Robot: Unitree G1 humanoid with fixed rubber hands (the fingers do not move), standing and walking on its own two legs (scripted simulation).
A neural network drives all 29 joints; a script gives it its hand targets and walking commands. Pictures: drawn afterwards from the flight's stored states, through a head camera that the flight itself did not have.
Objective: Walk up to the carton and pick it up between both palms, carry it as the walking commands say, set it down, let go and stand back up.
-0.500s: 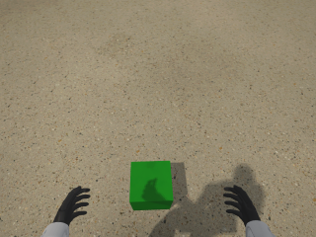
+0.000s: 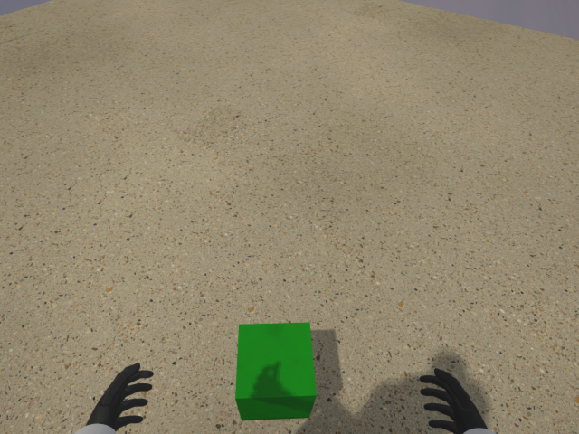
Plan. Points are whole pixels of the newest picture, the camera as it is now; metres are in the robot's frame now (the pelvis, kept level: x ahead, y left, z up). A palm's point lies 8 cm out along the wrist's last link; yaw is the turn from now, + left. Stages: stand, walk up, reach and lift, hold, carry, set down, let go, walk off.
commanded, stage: stand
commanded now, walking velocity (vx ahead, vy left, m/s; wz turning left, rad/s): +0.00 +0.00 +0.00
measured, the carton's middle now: (275, 372) +0.40 +0.02 -0.65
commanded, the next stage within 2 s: none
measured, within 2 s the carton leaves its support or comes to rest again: neither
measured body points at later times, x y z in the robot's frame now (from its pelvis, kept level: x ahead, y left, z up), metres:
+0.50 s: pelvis +0.02 +0.01 +0.00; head +0.02 +0.02 +0.45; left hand +0.15 +0.30 -0.10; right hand +0.14 -0.29 -0.09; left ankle -0.01 +0.11 -0.74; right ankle -0.03 -0.11 -0.74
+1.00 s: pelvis +0.00 +0.01 +0.01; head +0.00 +0.02 +0.46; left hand +0.12 +0.31 -0.11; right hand +0.11 -0.30 -0.10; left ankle -0.01 +0.11 -0.74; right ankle -0.03 -0.11 -0.74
